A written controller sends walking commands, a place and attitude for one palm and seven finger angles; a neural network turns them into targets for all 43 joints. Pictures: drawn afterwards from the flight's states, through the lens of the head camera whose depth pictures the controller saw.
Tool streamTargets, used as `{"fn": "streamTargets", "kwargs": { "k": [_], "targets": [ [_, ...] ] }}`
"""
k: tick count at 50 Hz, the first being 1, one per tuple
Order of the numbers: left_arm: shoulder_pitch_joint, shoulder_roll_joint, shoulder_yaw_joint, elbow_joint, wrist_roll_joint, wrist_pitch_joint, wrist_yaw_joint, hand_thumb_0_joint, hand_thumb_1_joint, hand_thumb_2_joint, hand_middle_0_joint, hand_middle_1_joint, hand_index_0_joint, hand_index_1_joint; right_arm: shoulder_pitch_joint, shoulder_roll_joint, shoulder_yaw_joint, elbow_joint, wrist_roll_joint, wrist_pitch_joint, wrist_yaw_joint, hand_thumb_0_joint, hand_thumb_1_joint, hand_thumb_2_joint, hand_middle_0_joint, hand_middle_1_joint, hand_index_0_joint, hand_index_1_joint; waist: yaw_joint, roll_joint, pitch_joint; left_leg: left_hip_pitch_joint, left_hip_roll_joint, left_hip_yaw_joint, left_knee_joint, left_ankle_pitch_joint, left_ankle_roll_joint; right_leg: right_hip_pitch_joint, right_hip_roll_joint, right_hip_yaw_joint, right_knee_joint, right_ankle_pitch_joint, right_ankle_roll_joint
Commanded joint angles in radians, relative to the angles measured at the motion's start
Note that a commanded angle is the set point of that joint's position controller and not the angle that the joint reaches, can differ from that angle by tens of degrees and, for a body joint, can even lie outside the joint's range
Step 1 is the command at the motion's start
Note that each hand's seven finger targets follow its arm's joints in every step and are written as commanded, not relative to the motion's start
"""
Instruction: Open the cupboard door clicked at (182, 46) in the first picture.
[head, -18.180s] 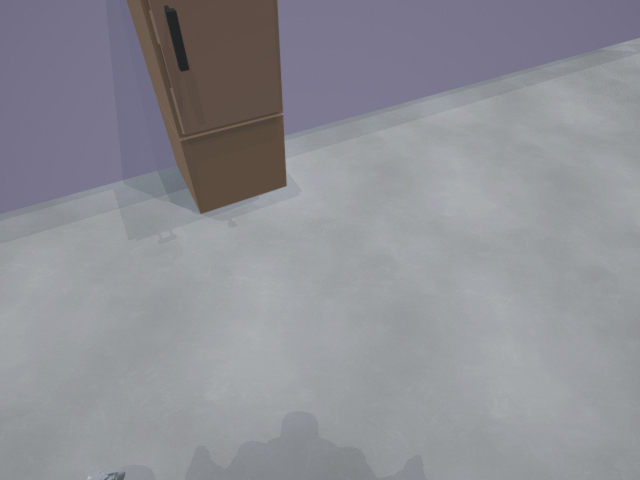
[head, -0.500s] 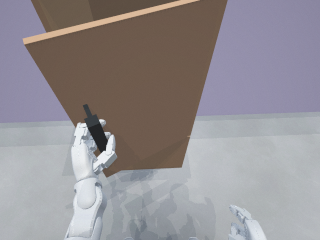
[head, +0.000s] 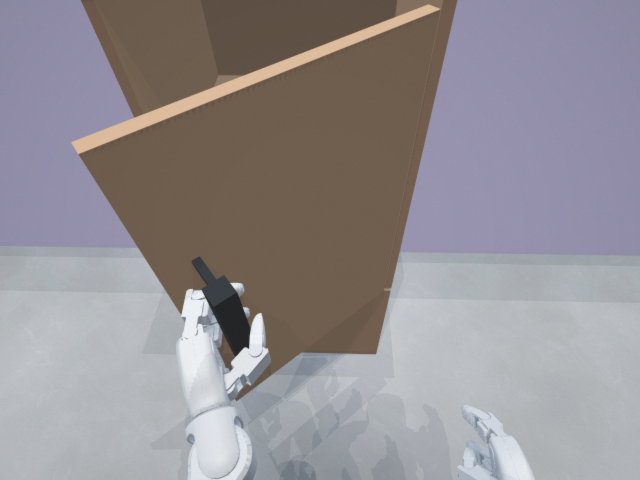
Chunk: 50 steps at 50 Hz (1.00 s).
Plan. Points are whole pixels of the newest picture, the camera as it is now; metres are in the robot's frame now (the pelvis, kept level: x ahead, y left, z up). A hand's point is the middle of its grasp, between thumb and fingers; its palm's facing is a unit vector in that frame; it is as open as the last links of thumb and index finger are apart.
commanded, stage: open thumb and fingers to let go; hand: left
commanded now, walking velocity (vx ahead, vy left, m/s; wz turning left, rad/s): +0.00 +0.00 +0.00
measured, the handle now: (225, 314) +0.31 +0.13 +0.05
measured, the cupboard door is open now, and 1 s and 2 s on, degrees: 40 40 42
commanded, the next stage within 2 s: slide the hand sideways off the handle in 0.78 s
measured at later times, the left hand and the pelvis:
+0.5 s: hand (247, 347) +0.26 +0.10 +0.06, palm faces +0.40 -0.92 +0.00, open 12.8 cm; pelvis -0.04 +0.01 +0.00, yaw +0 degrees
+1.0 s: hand (246, 361) +0.25 +0.10 +0.05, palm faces +0.12 -0.99 -0.07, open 15.7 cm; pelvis -0.05 +0.03 -0.01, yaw +0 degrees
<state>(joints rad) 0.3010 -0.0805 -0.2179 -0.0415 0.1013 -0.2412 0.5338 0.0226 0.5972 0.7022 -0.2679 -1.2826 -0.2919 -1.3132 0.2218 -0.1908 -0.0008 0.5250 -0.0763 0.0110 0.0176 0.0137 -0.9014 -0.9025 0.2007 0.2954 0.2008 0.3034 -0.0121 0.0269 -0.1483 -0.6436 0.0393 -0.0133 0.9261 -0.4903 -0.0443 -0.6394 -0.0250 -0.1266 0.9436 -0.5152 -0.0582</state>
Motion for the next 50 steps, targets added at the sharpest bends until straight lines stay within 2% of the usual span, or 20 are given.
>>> {"fn": "streamTargets", "kwargs": {
  "k": [1, 3, 5, 9, 11, 13, 18, 20, 31, 34, 36, 37, 38, 40, 44, 45, 46, 47, 49, 50],
  "targets": [
    [-0.166, -0.043, 0.022, -0.154, 0.022, -0.068, 0.016, 0.000, 0.690, 0.810, -0.385, -1.327, -0.385, -1.327, -0.068, -0.072, -0.032, -0.130, 0.001, -0.057, -0.024, 0.000, -0.900, -0.900, 0.200, 0.300, 0.200, 0.300, 0.000, -0.132, -0.204, 0.016, -0.059, 0.005, -0.035, 0.307, 0.046, 0.202, -0.027, 0.138, -0.145, 0.601, 0.063],
    [-0.187, -0.043, 0.025, -0.144, 0.010, -0.072, 0.012, 0.000, 0.550, 0.750, -0.375, -1.313, -0.375, -1.313, -0.066, -0.072, -0.034, -0.125, 0.003, -0.060, -0.029, 0.000, -0.900, -0.900, 0.200, 0.300, 0.200, 0.300, 0.003, -0.143, -0.229, 0.012, -0.062, 0.008, -0.036, 0.298, 0.046, 0.222, -0.036, 0.152, -0.151, 0.610, 0.070],
    [-0.212, -0.031, 0.041, -0.128, 0.005, -0.075, 0.011, 0.000, 0.410, 0.690, -0.365, -1.298, -0.365, -1.298, -0.066, -0.072, -0.033, -0.117, 0.004, -0.061, -0.033, 0.000, -0.900, -0.900, 0.200, 0.300, 0.200, 0.300, 0.004, -0.143, -0.216, 0.007, -0.063, 0.008, -0.041, 0.287, 0.046, 0.224, -0.039, 0.160, -0.162, 0.586, 0.071],
    [-0.286, -0.021, 0.049, -0.097, 0.006, -0.087, 0.009, 0.000, 0.130, 0.570, -0.345, -1.268, -0.345, -1.268, -0.072, -0.074, -0.034, -0.105, 0.005, -0.062, -0.037, 0.000, -0.900, -0.900, 0.200, 0.300, 0.200, 0.300, -0.002, -0.142, -0.199, 0.002, -0.059, 0.005, -0.045, 0.258, 0.049, 0.199, -0.041, 0.170, -0.179, 0.495, 0.070],
    [-0.301, -0.031, 0.040, -0.074, 0.006, -0.089, 0.011, 0.000, -0.010, 0.510, -0.335, -1.253, -0.335, -1.253, -0.079, -0.077, -0.032, -0.109, 0.006, -0.065, -0.034, 0.000, -0.900, -0.900, 0.200, 0.300, 0.200, 0.300, 0.002, -0.116, -0.179, 0.002, -0.060, 0.005, -0.052, 0.237, 0.051, 0.175, -0.034, 0.163, -0.189, 0.419, 0.062],
    [-0.338, -0.031, 0.046, -0.052, 0.002, -0.100, 0.017, 0.000, -0.150, 0.450, -0.325, -1.237, -0.325, -1.237, -0.083, -0.077, -0.033, -0.103, 0.006, -0.070, -0.035, 0.000, -0.900, -0.900, 0.200, 0.300, 0.200, 0.300, -0.003, -0.138, -0.181, 0.001, -0.059, 0.005, -0.051, 0.220, 0.052, 0.164, -0.034, 0.165, -0.195, 0.375, 0.063],
    [-0.383, -0.029, 0.059, -0.024, -0.005, -0.112, 0.025, 0.000, -0.500, 0.300, -0.300, -1.200, -0.300, -1.200, -0.093, -0.076, -0.033, -0.100, 0.007, -0.075, -0.034, 0.000, -0.900, -0.900, 0.200, 0.300, 0.200, 0.300, 0.006, -0.134, -0.196, 0.000, -0.061, 0.008, -0.057, 0.203, 0.054, 0.161, -0.029, 0.165, -0.199, 0.319, 0.058],
    [-0.402, -0.043, 0.045, -0.010, -0.003, -0.113, 0.029, 0.000, -0.500, 0.300, -0.300, -1.200, -0.300, -1.200, -0.095, -0.078, -0.031, -0.100, 0.007, -0.078, -0.031, 0.000, -0.900, -0.900, 0.200, 0.300, 0.200, 0.300, 0.000, -0.111, -0.176, 0.005, -0.060, 0.010, -0.060, 0.194, 0.055, 0.135, -0.023, 0.152, -0.199, 0.288, 0.053],
    [-0.510, -0.100, -0.011, 0.042, 0.041, -0.092, 0.070, 0.000, -0.500, 0.300, -0.208, -0.650, -0.208, -0.650, -0.100, -0.086, -0.030, -0.104, 0.006, -0.081, -0.020, 0.000, -0.900, -0.900, 0.200, 0.300, 0.200, 0.300, -0.006, -0.083, -0.165, 0.029, -0.049, -0.008, -0.083, 0.177, 0.055, 0.059, 0.013, 0.078, -0.152, 0.193, 0.024],
    [-0.545, -0.121, -0.013, 0.052, 0.036, -0.081, 0.087, 0.000, -0.500, 0.300, -0.183, -0.500, -0.183, -0.500, -0.114, -0.083, -0.028, -0.101, 0.005, -0.079, -0.019, 0.000, -0.900, -0.900, 0.200, 0.300, 0.200, 0.300, 0.000, -0.070, -0.187, 0.037, -0.050, -0.009, -0.088, 0.166, 0.053, 0.050, 0.017, 0.067, -0.143, 0.173, 0.022],
    [-0.546, -0.103, 0.005, 0.061, 0.036, -0.074, 0.096, 0.000, -0.500, 0.300, -0.167, -0.400, -0.167, -0.400, -0.118, -0.085, -0.028, -0.099, 0.006, -0.077, -0.021, 0.000, -0.900, -0.900, 0.200, 0.300, 0.200, 0.300, 0.004, -0.084, -0.192, 0.035, -0.049, -0.013, -0.092, 0.173, 0.052, 0.063, 0.020, 0.065, -0.143, 0.177, 0.020],
    [-0.555, -0.120, -0.011, 0.057, 0.035, -0.070, 0.097, 0.000, -0.500, 0.300, -0.158, -0.350, -0.158, -0.350, -0.127, -0.083, -0.027, -0.100, 0.005, -0.075, -0.021, 0.000, -0.900, -0.900, 0.200, 0.300, 0.200, 0.300, 0.004, -0.062, -0.203, 0.041, -0.049, -0.008, -0.088, 0.174, 0.052, 0.056, 0.019, 0.067, -0.141, 0.180, 0.021],
    [-0.574, -0.126, -0.014, 0.073, 0.033, -0.064, 0.099, 0.000, -0.500, 0.300, -0.150, -0.300, -0.150, -0.300, -0.127, -0.082, -0.024, -0.096, 0.006, -0.072, -0.020, 0.000, -0.900, -0.900, 0.200, 0.300, 0.200, 0.300, -0.001, -0.074, -0.180, 0.036, -0.049, -0.012, -0.093, 0.164, 0.051, 0.049, 0.019, 0.061, -0.143, 0.169, 0.021],
    [-0.606, -0.135, -0.017, 0.072, 0.032, -0.063, 0.106, 0.000, -0.500, 0.300, -0.150, -0.300, -0.150, -0.300, -0.132, -0.082, -0.024, -0.090, 0.004, -0.074, -0.022, 0.000, -0.900, -0.900, 0.200, 0.300, 0.200, 0.300, -0.010, -0.079, -0.181, 0.037, -0.048, -0.013, -0.089, 0.151, 0.052, 0.037, 0.019, 0.064, -0.145, 0.153, 0.023],
    [-0.610, -0.139, -0.018, 0.087, 0.031, -0.057, 0.107, 0.000, -0.500, 0.300, -0.150, -0.300, -0.150, -0.300, -0.136, -0.082, -0.023, -0.084, 0.006, -0.070, -0.021, 0.000, -0.900, -0.900, 0.200, 0.300, 0.200, 0.300, -0.007, -0.093, -0.184, 0.035, -0.049, -0.016, -0.092, 0.146, 0.052, 0.038, 0.019, 0.061, -0.146, 0.144, 0.023],
    [-0.602, -0.042, -0.218, 0.066, 0.136, -0.098, -0.096, 0.000, -0.500, 0.300, -0.150, -0.300, -0.150, -0.300, -0.053, -0.115, -0.024, -0.058, 0.006, -0.070, -0.018, 0.000, -0.900, -0.900, 0.200, 0.300, 0.200, 0.300, -0.089, -0.130, -0.150, 0.058, -0.043, -0.013, -0.067, 0.164, 0.068, -0.007, 0.012, 0.086, -0.137, 0.220, 0.024],
    [-0.635, 0.028, -0.140, 0.005, 0.099, -0.138, -0.210, 0.000, -0.500, 0.300, -0.150, -0.300, -0.150, -0.300, -0.045, -0.117, -0.037, -0.091, 0.018, -0.071, -0.023, 0.000, -0.900, -0.900, 0.200, 0.300, 0.200, 0.300, -0.056, -0.088, -0.230, 0.061, -0.047, -0.014, -0.057, 0.199, 0.073, 0.031, 0.006, 0.092, -0.118, 0.274, 0.014],
    [-0.625, 0.034, -0.153, -0.018, 0.074, -0.164, -0.293, 0.000, -0.500, 0.300, -0.150, -0.300, -0.150, -0.300, -0.051, -0.113, -0.033, -0.103, 0.024, -0.081, -0.027, 0.000, -0.900, -0.900, 0.200, 0.300, 0.200, 0.300, -0.048, -0.042, -0.254, 0.080, -0.050, -0.008, -0.054, 0.204, 0.074, 0.043, 0.002, 0.098, -0.110, 0.291, 0.015],
    [-0.595, 0.042, -0.172, -0.026, 0.009, -0.183, -0.445, 0.000, -0.500, 0.300, -0.150, -0.300, -0.150, -0.300, -0.041, -0.119, -0.027, -0.128, 0.048, -0.105, -0.034, 0.000, -0.900, -0.900, 0.200, 0.300, 0.200, 0.300, -0.055, -0.040, -0.227, 0.087, -0.052, -0.017, -0.062, 0.178, 0.076, 0.042, 0.005, 0.097, -0.119, 0.269, 0.016],
    [-0.587, 0.029, -0.161, -0.030, -0.047, -0.176, -0.493, 0.000, -0.500, 0.300, -0.150, -0.300, -0.150, -0.300, -0.044, -0.117, -0.022, -0.144, 0.060, -0.116, -0.038, 0.000, -0.900, -0.900, 0.200, 0.300, 0.200, 0.300, -0.052, -0.025, -0.209, 0.089, -0.053, -0.021, -0.073, 0.157, 0.075, 0.038, 0.008, 0.093, -0.131, 0.239, 0.017]
  ]
}}
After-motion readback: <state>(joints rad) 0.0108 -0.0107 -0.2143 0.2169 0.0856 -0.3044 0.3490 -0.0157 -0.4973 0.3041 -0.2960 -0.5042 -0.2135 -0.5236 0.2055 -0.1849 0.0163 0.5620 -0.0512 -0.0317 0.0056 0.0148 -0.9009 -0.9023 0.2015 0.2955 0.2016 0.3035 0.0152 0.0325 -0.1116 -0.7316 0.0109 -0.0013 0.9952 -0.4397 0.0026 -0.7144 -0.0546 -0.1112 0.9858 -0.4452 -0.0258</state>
